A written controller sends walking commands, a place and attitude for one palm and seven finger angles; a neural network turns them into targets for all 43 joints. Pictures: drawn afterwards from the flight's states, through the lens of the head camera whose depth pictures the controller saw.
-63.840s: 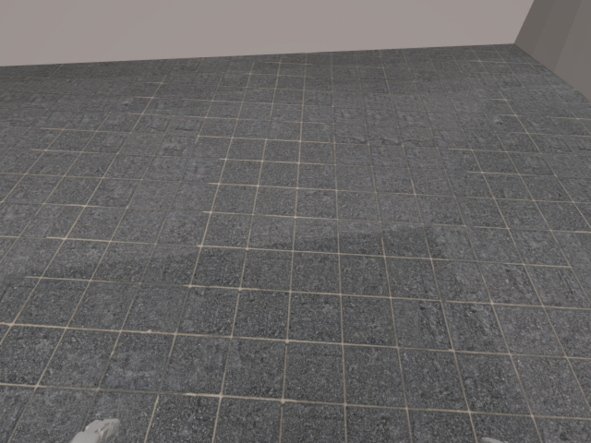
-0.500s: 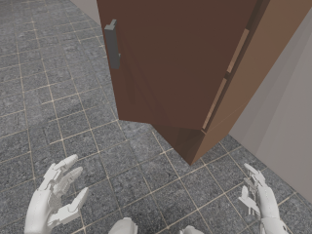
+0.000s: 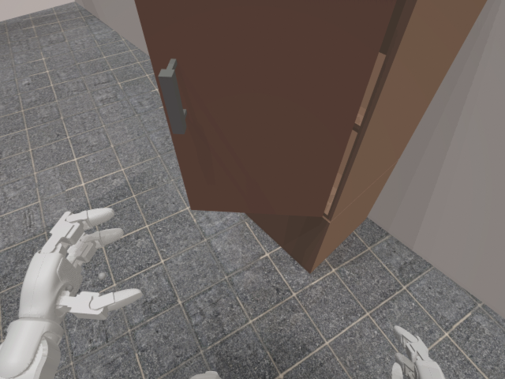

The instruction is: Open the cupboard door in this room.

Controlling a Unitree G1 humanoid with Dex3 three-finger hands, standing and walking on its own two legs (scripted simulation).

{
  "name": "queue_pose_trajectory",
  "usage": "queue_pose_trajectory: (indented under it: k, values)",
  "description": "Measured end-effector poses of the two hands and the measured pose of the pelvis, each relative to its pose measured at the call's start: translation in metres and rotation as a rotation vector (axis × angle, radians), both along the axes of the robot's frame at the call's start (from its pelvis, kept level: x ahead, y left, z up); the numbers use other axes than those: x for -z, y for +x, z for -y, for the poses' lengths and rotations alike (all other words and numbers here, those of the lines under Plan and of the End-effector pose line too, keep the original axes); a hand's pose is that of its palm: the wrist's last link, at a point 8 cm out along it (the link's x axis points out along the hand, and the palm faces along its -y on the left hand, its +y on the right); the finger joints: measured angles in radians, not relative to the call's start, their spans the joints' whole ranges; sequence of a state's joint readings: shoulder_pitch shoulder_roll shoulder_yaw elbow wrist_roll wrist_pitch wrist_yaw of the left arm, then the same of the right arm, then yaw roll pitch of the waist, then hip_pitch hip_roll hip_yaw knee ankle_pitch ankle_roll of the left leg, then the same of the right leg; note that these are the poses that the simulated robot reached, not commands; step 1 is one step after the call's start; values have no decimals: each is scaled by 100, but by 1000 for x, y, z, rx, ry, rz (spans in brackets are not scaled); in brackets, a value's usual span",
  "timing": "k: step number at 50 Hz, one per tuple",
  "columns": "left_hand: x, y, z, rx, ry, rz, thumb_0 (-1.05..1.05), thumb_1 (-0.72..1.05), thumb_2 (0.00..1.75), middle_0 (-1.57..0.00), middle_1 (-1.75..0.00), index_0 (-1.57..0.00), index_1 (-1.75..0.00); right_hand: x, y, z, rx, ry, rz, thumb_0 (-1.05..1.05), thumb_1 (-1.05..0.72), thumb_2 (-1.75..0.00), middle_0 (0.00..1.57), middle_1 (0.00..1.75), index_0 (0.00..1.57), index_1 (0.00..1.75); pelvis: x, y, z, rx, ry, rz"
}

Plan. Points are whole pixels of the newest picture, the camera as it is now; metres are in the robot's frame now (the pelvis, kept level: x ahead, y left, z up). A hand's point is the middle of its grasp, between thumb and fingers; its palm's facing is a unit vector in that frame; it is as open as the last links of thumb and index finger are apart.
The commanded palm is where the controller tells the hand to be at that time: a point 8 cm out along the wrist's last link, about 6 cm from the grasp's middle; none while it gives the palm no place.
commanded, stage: raise the hand with hooked fingers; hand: left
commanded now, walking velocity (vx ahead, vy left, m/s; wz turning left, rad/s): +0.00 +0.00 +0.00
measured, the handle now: (176, 97) +0.57 +0.19 +0.12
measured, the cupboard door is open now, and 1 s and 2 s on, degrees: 44 44 44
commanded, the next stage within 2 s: move the hooked fingers beside the handle in 1.10 s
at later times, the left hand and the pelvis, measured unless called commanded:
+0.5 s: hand (72, 218) +0.29 +0.26 +0.13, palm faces +0.06 -1.00 -0.06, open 14.0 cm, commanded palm +0.26 +0.31 +0.14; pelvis +0.01 +0.00 +0.02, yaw +0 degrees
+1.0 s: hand (77, 203) +0.31 +0.26 +0.14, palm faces +0.08 -1.00 -0.04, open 14.0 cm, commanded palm +0.28 +0.30 +0.15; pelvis +0.01 -0.01 +0.03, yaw -1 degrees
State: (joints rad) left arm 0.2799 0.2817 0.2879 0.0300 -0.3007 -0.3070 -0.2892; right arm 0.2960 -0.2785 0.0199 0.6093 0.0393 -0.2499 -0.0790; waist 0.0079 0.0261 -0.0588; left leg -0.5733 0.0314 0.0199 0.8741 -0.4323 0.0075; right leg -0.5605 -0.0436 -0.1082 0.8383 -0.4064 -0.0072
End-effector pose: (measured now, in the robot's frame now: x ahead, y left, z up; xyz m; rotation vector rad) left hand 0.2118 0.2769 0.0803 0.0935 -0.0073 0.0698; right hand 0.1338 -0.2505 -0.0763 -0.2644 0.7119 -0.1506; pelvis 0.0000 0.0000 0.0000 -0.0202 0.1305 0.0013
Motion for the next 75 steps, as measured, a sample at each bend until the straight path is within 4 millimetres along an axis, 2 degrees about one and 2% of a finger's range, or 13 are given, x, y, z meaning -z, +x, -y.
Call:
queue_pose_trajectory:
  k: [5, 10, 15, 21, 27, 31, 36, 43, 55, 64, 68, 75]
  values:
    - [1, 15, -2, 67, -21, -51, -1, -19, 44, -28, -100, -27, -100, -15, 19, 3, 5, -21, 68, 2, -90, -90, 21, 30, 20, 30, -5, 2, 0, 1, 0, 18]
    - [-24, 28, -16, 23, -26, 15, -1, -30, 39, -29, -107, -28, -107, -31, 37, -6, -11, -2, 141, 2, -90, -90, 21, 30, 20, 30, -12, 8, 1, 4, 1, 44]
    - [-41, 38, -29, -2, -35, 30, -1, -41, 34, -29, -114, -29, -114, -34, 47, -16, -44, 29, 156, 1, -90, -90, 21, 30, 20, 30, -17, 10, 2, 1, 2, 61]
    - [-41, 46, -32, 23, -43, -46, -1, -47, 31, -30, -118, -29, -118, -32, 45, -20, -52, 42, 126, 1, -90, -90, 21, 30, 20, 30, -21, 10, 2, 2, 4, 73]
    - [-65, 57, -42, -5, -32, 38, -2, -49, 30, -30, -119, -30, -119, -29, 34, -16, -40, 35, 88, 2, -90, -90, 21, 30, 21, 30, -25, 11, 5, 3, 7, 89]
    - [-75, 68, -48, -5, -40, 32, -2, -50, 30, -30, -120, -30, -120, -28, 26, -10, -19, 29, 66, 2, -90, -90, 21, 30, 21, 30, -27, 10, 6, 3, 8, 96]
    - [-71, 78, -43, 39, -50, -33, -2, -50, 30, -30, -120, -30, -120, -28, 19, 0, 10, 24, 57, 2, -90, -90, 21, 30, 21, 30, -28, 10, 7, 12, 13, 89]
    - [-58, 74, -34, 20, -70, -26, -2, -50, 30, -30, -120, -30, -120, -31, 13, 8, 22, 10, 51, 2, -90, -90, 21, 30, 20, 30, -29, 10, 9, 23, 17, 88]
    - [-65, 73, -33, 18, -51, -14, -2, -50, 30, -30, -120, -30, -120, -32, 24, 3, 12, 22, 72, 2, -90, -90, 21, 30, 20, 30, -30, 11, 11, 16, 16, 97]
    - [-62, 76, -36, -1, -67, -22, -2, -50, 30, -30, -120, -30, -120, -32, 29, 0, 1, 28, 79, 2, -90, -90, 21, 30, 20, 30, -30, 12, 11, 14, 17, 92]
    - [-61, 86, -35, 1, -69, -19, -2, -50, 30, -30, -120, -30, -120, -29, 28, 1, -3, 16, 58, 1, -90, -90, 21, 30, 20, 30, -29, 11, 11, 6, 16, 88]
    - [-65, 116, -24, 46, -68, -12, -2, -50, 30, -30, -120, -30, -120, -24, 15, 5, 26, 8, 16, 1, -90, -90, 21, 30, 20, 30, -29, 11, 9, 11, 17, 72]
